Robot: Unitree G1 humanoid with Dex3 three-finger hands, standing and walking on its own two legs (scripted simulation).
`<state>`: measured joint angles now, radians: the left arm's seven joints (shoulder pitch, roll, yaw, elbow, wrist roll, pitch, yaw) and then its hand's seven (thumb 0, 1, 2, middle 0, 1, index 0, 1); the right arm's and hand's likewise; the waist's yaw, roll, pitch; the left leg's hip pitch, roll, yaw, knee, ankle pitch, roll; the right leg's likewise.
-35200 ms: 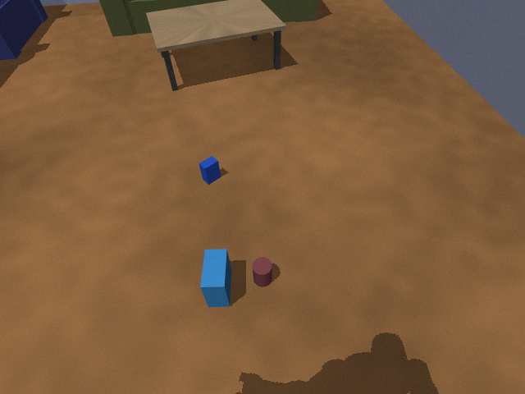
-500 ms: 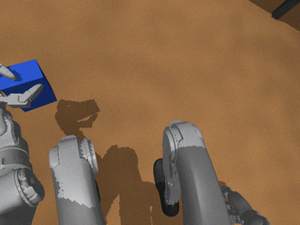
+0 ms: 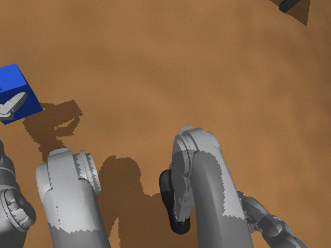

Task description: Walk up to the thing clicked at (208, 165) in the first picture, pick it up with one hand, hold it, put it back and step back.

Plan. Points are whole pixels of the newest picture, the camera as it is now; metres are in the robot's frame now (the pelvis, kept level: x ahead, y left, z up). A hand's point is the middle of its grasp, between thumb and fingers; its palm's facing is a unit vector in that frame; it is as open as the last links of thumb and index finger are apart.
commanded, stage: lower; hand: left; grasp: from the side
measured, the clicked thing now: (10, 96) +0.46 +0.29 -0.14
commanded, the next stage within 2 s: loosen in 1.20 s
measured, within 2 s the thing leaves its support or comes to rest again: neither
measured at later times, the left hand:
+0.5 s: hand (3, 96) +0.46 +0.31 -0.16, palm faces +0.42 -0.91 -0.04, open 7.0 cm
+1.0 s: hand (7, 98) +0.46 +0.31 -0.18, palm faces +0.43 -0.90 -0.04, open 6.9 cm
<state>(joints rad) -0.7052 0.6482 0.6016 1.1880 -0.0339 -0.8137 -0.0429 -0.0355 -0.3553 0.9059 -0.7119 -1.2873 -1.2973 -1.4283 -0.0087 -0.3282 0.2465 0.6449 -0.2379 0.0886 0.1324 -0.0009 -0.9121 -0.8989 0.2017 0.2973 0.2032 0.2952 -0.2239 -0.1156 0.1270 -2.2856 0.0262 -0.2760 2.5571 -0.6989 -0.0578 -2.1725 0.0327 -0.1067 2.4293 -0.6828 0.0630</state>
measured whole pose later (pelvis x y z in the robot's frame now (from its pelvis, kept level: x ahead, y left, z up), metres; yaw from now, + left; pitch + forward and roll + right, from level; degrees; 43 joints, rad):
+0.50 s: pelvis +0.00 +0.01 -0.01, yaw -3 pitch +18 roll -14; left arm -0.73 0.83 0.62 1.40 -0.03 -0.95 0.00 -0.03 -0.38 0.90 -0.74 -1.31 -1.30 -1.43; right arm -0.09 -0.36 0.41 0.60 -0.32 0.09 0.13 0.00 -0.91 -0.90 0.20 0.30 0.20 0.30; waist -0.28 -0.22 0.25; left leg -2.26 0.03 -0.35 2.63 -0.72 -0.05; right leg -2.13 0.06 -0.16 2.44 -0.66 0.08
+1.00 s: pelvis -0.01 +0.02 -0.01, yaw -5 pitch +15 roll -17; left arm -0.75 0.94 0.61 1.50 -0.03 -1.03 0.04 -0.03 -0.35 0.90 -0.71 -1.30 -1.29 -1.42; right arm -0.17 -0.37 0.51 0.54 -0.36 0.10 0.13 0.00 -0.89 -0.89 0.20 0.30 0.20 0.30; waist -0.28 -0.27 0.30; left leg -2.24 0.03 -0.40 2.66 -0.73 -0.04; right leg -2.09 0.09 -0.19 2.42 -0.65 0.09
